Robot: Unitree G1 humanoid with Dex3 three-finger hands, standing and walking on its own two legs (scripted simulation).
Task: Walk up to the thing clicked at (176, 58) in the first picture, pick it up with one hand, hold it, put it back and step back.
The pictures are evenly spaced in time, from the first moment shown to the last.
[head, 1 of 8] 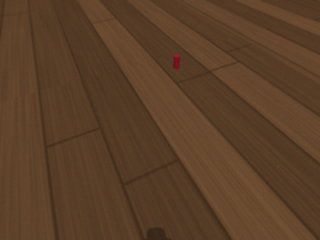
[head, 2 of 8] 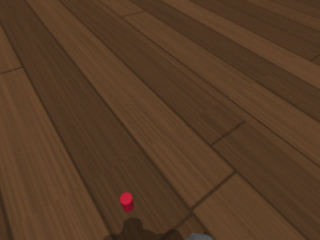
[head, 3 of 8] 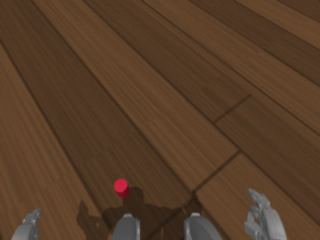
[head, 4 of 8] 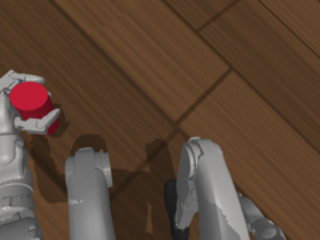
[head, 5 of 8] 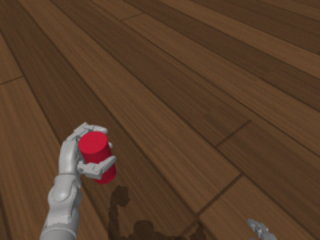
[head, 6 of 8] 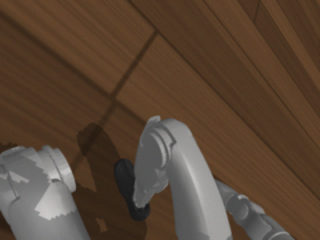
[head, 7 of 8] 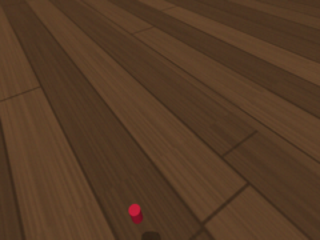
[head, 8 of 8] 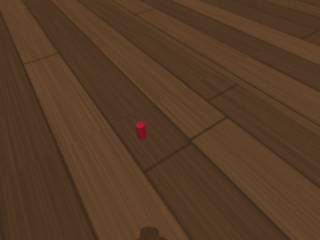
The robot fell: no
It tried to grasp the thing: yes
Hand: left
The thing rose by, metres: 0.69
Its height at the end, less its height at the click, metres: +0.00
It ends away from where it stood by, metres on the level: 0.02
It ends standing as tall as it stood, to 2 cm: yes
